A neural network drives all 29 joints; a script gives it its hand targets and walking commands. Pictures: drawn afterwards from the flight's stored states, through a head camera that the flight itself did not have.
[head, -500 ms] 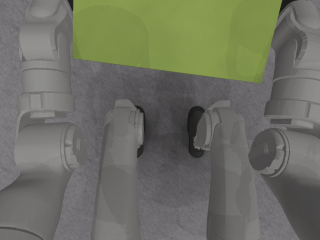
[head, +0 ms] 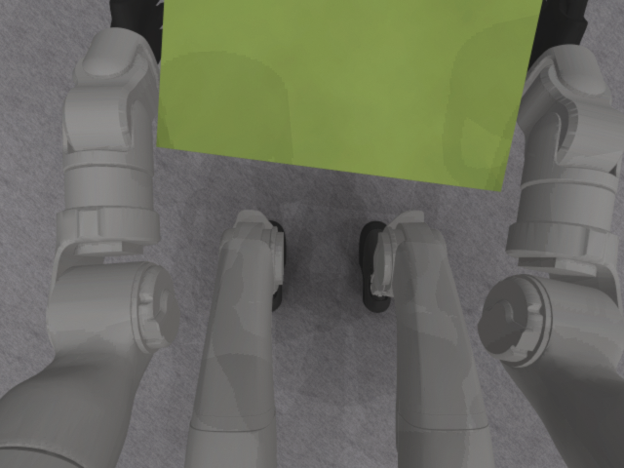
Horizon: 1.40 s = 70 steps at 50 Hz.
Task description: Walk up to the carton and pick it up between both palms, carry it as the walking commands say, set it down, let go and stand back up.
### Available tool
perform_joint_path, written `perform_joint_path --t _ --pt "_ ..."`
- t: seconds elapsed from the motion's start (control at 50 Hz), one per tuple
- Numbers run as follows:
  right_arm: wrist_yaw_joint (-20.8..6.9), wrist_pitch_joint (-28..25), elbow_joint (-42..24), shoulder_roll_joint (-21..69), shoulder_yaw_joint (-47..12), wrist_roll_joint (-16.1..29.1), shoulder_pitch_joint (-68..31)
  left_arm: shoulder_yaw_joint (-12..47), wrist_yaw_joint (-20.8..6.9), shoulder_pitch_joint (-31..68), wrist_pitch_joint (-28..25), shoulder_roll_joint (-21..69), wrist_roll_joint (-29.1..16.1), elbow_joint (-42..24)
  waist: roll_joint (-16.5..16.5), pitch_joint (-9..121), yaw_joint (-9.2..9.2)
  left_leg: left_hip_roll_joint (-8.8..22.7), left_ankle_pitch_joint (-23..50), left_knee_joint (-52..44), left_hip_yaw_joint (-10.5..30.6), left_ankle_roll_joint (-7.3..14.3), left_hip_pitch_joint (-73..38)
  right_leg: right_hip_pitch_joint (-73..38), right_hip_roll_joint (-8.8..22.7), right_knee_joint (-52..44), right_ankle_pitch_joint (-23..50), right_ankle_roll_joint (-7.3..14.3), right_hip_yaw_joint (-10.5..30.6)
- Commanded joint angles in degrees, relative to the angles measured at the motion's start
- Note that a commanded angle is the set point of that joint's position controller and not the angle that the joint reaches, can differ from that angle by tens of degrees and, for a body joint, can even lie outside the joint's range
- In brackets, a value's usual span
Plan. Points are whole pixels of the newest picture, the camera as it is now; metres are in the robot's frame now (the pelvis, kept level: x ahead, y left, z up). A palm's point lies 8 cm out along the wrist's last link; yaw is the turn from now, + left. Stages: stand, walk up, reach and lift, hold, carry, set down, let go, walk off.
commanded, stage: reach and lift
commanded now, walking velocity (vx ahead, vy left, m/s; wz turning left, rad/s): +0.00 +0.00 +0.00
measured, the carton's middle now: (340, 29) +0.54 +0.00 -0.14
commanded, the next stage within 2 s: none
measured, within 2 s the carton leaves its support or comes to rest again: neither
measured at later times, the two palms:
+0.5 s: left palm (103, 14) +0.50 +0.18 -0.01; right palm (618, 45) +0.48 -0.20 +0.00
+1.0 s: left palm out of the picture +0.47 +0.18 +0.10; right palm out of the picture +0.45 -0.20 +0.11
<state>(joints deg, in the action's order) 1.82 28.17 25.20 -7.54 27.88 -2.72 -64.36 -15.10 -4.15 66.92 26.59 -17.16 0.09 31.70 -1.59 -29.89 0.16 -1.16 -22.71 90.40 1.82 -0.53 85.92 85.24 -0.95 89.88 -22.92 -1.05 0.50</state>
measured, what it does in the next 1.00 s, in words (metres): rises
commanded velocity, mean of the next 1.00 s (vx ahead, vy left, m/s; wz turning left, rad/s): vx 0.00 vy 0.00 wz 0.00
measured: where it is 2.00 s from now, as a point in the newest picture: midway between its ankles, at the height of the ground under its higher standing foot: (322, 282)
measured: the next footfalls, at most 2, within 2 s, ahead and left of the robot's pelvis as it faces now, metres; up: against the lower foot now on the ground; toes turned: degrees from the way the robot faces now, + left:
none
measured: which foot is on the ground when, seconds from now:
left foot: down 0.00-1.00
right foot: down 0.00-1.00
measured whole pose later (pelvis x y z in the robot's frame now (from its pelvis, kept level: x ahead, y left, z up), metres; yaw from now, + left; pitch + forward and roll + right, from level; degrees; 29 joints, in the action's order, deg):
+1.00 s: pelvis +0.07 +0.00 +0.14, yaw +0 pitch +19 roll +0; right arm -2.7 25.9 26.2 1.2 28.3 -8.8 -36.0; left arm -16.7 -7.4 37.9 25.3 -6.0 8.2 30.8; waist -2.3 -2.5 1.4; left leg -1.2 -17.1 56.9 0.7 0.4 59.2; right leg 59.1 -0.5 57.0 -17.3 -1.1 2.3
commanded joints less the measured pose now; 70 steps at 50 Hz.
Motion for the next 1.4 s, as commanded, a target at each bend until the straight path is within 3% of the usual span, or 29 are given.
perform_joint_path --t 0.0,0.06,0.1,0.12,0.16,0.18,0.2,0.24,0.28,0.34,0.4,0.5,0.52,0.54,0.62,0.64,0.72,0.74,0.76,0.78,0.82,0.84,0.92,0.94,1.0,1.16,1.3,1.32,1.38 --pt "-17.0 -0.9 -9.5 58.4 -46.8 13.6 -42.1 32.4 -14.3 41.4 -2.6 59.2 -11.5 -15.5 1.0 134.8 0.59 -7.0 2.4 -13.7 -2.7 1.0 -39.5 -36.6 -7.5 -13.5 1.5 0.0 -2.1" --pt "-16.7 -0.9 -10.6 58.5 -47.5 13.8 -40.9 32.2 -14.2 40.8 -2.7 59.3 -11.3 -16.4 2.2 136.1 -2.43 -7.9 5.3 -15.4 -3.9 1.4 -41.9 -38.9 -7.7 -14.7 3.9 -0.1 -2.5" --pt "-16.6 -1.3 -8.1 57.8 -45.2 11.6 -37.5 33.1 -15.0 40.7 -2.7 59.0 -11.7 -14.7 0.7 132.5 2.16 -6.9 3.3 -15.9 -2.7 1.3 -41.3 -37.6 -7.5 -16.0 2.6 0.0 -3.0" --pt "-16.8 -1.2 -10.1 59.5 -47.0 12.9 -36.6 34.3 -14.7 38.6 -3.1 60.7 -11.4 -17.5 4.0 136.9 1.13 -7.3 6.7 -16.4 -3.9 0.6 -45.2 -39.6 -8.1 -16.3 5.5 0.1 -2.9" --pt "-17.2 -1.1 -6.1 59.0 -45.9 11.6 -33.7 33.5 -14.7 36.5 -3.2 59.7 -10.8 -15.0 1.3 130.6 2.21 -7.1 5.4 -17.9 -2.6 1.0 -43.6 -36.3 -7.7 -17.5 4.0 0.0 -2.9" --pt "-17.2 -1.4 -7.3 59.7 -46.4 12.2 -35.7 33.4 -14.7 39.5 -3.2 60.3 -11.6 -15.8 3.8 131.3 -0.2 -7.2 4.2 -18.0 -3.0 0.8 -44.6 -37.6 -7.5 -17.1 2.7 0.2 -2.6" --pt "-17.3 -1.6 -10.5 58.5 -46.4 12.0 -36.6 35.6 -14.5 40.7 -3.0 60.8 -12.3 -18.6 2.5 134.6 2.17 -6.9 5.0 -17.9 -2.0 0.9 -46.5 -40.4 -7.7 -18.0 3.6 0.7 -2.2" --pt "-17.6 -1.8 -8.9 57.3 -45.9 12.1 -35.3 33.0 -14.0 35.6 -2.8 60.7 -10.1 -13.9 4.5 128.8 -0.1 -7.4 6.6 -19.1 -2.8 1.0 -45.2 -37.7 -7.5 -18.0 4.7 0.4 -2.7" --pt "-18.3 -1.4 -6.9 58.0 -45.5 10.7 -32.3 33.5 -14.2 34.1 -2.9 60.7 -9.4 -13.8 2.5 125.6 2.33 -6.9 2.0 -21.4 -2.0 0.9 -45.8 -36.6 -7.2 -20.3 0.4 0.4 -3.1" --pt "-18.1 -1.6 -15.7 58.0 -49.8 13.4 -34.4 37.1 -13.4 34.7 -3.4 62.8 -11.9 -21.3 4.2 137.4 -0.1 -7.0 10.6 -22.3 -1.9 0.4 -55.3 -45.4 -7.8 -21.4 8.0 0.7 -2.5" --pt "-18.4 -1.9 -10.0 56.9 -47.3 11.1 -30.6 34.9 -13.3 32.8 -3.1 61.5 -10.1 -17.3 2.4 125.7 2.31 -7.0 5.6 -24.5 -1.2 1.4 -50.9 -42.4 -7.6 -22.8 4.5 0.5 -2.6" --pt "-18.8 -2.3 -9.3 61.0 -47.3 9.9 -24.8 35.0 -14.5 29.8 -3.8 62.6 -8.7 -18.4 2.3 123.6 1.92 -7.0 7.1 -26.7 -1.6 1.2 -52.1 -47.6 -6.9 -26.8 5.5 1.0 -0.4" --pt "-19.0 -2.2 -9.7 61.1 -48.4 10.8 -26.6 34.3 -14.6 26.2 -3.7 63.7 -7.9 -15.8 3.0 122.6 -0.78 -6.9 7.9 -27.9 -1.0 1.5 -53.1 -46.7 -7.1 -26.3 5.7 0.7 -1.1" --pt "-19.2 -2.3 -10.0 59.7 -47.8 10.7 -26.7 34.7 -14.3 26.4 -4.0 63.5 -8.6 -17.3 2.7 124.1 1.04 -6.7 8.1 -28.5 -0.8 1.5 -53.9 -47.2 -6.9 -27.2 6.1 0.5 -1.1" --pt "-18.8 -2.8 -10.5 62.7 -49.7 10.9 -24.5 34.9 -14.6 26.8 -4.8 62.4 -8.1 -20.9 1.3 124.1 -1.14 -7.0 9.0 -29.9 -1.2 1.9 -54.1 -53.7 -6.7 -29.7 6.3 0.5 0.4" --pt "-18.8 -3.0 -11.7 59.9 -48.1 10.0 -24.9 36.0 -14.5 29.7 -4.4 64.3 -8.4 -20.5 3.4 122.6 1.66 -6.4 9.0 -31.2 -0.6 1.9 -57.4 -50.1 -7.1 -29.2 7.4 0.6 -1.6" --pt "-19.7 -3.0 -8.5 60.6 -46.3 7.7 -20.6 35.2 -15.0 22.5 -4.2 63.7 -5.8 -16.6 1.0 115.4 2.0 -6.2 9.6 -32.8 -0.3 1.7 -57.3 -49.3 -7.2 -31.7 6.9 1.1 -1.1" --pt "-20.0 -3.1 -8.6 61.5 -47.7 8.5 -18.9 36.8 -15.0 22.1 -4.0 66.6 -7.2 -16.0 2.1 116.1 4.97 -5.9 9.4 -34.2 0.7 1.8 -60.7 -50.0 -6.8 -32.9 7.5 0.7 -0.9" --pt "-20.1 -3.4 -6.7 60.6 -45.4 7.3 -18.9 34.2 -15.4 22.4 -4.6 64.1 -5.9 -16.0 3.7 111.9 1.31 -6.2 9.8 -34.3 -1.0 1.3 -55.9 -51.5 -6.8 -33.2 7.5 1.5 -0.4" --pt "-20.1 -3.2 -9.1 61.4 -46.5 7.7 -20.4 35.2 -15.4 22.3 -4.4 65.2 -5.9 -15.1 2.7 111.2 2.75 -5.9 7.3 -36.1 -0.3 1.9 -58.0 -52.8 -6.6 -35.6 6.0 1.1 -0.5" --pt "-20.5 -2.8 -6.6 65.9 -46.7 8.0 -14.7 35.5 -15.5 20.6 -5.0 65.4 -5.8 -19.1 1.8 112.9 1.13 -6.4 11.8 -36.6 -0.9 1.8 -58.8 -58.2 -6.8 -36.1 10.1 1.2 0.4" --pt "-20.6 -2.5 -0.5 64.0 -43.1 6.3 -14.1 30.7 -16.1 20.2 -4.4 63.0 -3.6 -12.7 2.3 99.3 0.04 -5.2 5.8 -38.4 -0.3 2.8 -53.5 -50.6 -5.8 -36.9 3.7 1.7 0.7" --pt "-20.5 -3.0 -4.7 63.0 -42.4 6.0 -8.4 30.1 -16.2 9.3 -4.0 66.3 -1.7 -12.2 4.4 93.4 0.73 -5.3 15.5 -42.3 0.1 2.9 -59.5 -51.8 -6.1 -39.8 13.0 1.4 0.3" --pt "-20.6 -2.9 -0.3 64.1 -40.4 4.5 -7.9 28.6 -16.3 8.8 -4.0 67.0 -0.7 -7.8 0.3 85.0 1.86 -4.8 10.8 -43.0 1.3 3.4 -59.0 -46.2 -5.9 -41.4 7.1 1.6 -0.1" --pt "-21.4 -2.7 5.4 64.6 -35.7 1.3 -5.5 21.1 -17.0 4.5 -3.3 66.4 4.5 -1.0 1.4 69.5 -0.43 -4.5 0.5 -47.5 0.7 3.6 -53.4 -45.7 -4.8 -46.5 -1.9 2.3 0.6" --pt "-20.1 -1.6 7.2 62.9 -31.5 -2.9 10.5 17.7 -16.0 -10.8 -2.4 65.5 7.2 -1.1 2.2 61.1 1.31 -4.0 12.8 -53.0 2.2 3.1 -59.0 -53.7 -4.6 -52.8 12.6 2.4 2.2" --pt "-19.9 -2.6 -0.8 62.7 -35.7 -1.3 15.2 27.5 -14.6 -8.1 -3.5 67.1 2.9 -12.1 5.1 65.6 4.38 -3.8 20.8 -56.3 2.4 1.4 -69.6 -63.0 -5.1 -55.9 20.2 2.5 1.9" --pt "-19.7 -2.0 -0.7 63.6 -37.5 -0.3 17.3 25.9 -14.4 -15.8 -3.1 67.2 4.2 -8.5 1.8 63.1 1.43 -4.5 22.3 -56.4 2.5 2.0 -69.6 -63.6 -5.1 -56.3 22.9 1.8 1.8" --pt "-19.1 -2.1 -4.4 65.8 -42.1 1.5 19.6 32.1 -13.9 -13.8 -3.9 68.5 -0.2 -16.7 3.0 65.0 2.28 -4.3 29.1 -58.0 3.8 1.7 -75.3 -68.7 -5.1 -57.6 26.7 1.6 1.5"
